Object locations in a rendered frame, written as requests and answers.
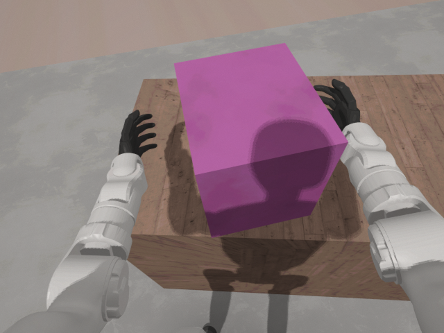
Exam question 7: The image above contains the pedestal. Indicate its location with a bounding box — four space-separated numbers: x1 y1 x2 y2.
118 74 444 301

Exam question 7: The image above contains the carton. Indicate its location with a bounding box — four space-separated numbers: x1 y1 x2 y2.
174 43 348 238

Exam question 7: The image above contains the robot left hand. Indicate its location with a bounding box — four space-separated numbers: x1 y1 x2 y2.
119 110 157 157

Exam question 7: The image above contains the robot right upper arm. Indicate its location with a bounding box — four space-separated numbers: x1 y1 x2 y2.
368 210 444 333

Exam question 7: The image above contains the right robot forearm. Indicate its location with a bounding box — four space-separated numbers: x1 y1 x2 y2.
340 122 444 225

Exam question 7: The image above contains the robot right hand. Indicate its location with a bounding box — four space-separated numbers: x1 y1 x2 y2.
314 79 360 131

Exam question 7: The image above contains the robot left upper arm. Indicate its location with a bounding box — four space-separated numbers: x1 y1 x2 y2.
3 255 129 333

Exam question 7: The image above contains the left robot forearm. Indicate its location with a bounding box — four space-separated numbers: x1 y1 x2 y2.
46 153 148 309

